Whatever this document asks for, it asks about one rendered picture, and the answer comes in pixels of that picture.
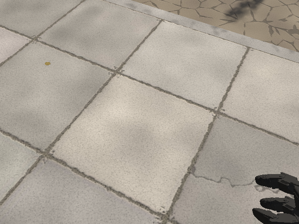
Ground right robot hand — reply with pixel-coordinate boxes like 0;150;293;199
252;172;299;224

